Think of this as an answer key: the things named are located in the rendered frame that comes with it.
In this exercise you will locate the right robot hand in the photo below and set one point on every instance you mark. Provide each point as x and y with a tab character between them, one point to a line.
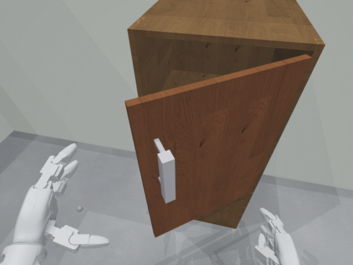
282	249

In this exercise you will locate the handle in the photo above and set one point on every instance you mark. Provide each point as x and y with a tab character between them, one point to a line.
166	162

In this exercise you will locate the robot left forearm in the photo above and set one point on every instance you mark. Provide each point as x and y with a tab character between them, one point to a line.
24	253

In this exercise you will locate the cupboard door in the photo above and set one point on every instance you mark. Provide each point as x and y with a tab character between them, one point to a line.
219	131

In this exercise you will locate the left robot hand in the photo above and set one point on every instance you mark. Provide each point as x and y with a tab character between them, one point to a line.
40	204

